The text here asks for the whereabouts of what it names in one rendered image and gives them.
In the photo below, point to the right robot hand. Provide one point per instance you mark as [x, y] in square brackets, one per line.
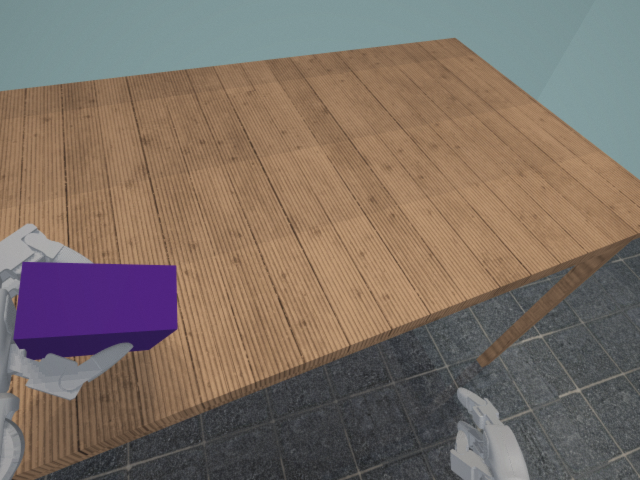
[496, 453]

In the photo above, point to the table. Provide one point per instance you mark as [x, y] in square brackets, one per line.
[314, 206]

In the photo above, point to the sponge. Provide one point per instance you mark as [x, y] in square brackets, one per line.
[79, 309]

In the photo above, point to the left robot forearm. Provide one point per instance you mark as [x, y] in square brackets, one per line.
[12, 443]

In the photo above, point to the left robot hand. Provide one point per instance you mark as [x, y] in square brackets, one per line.
[54, 374]

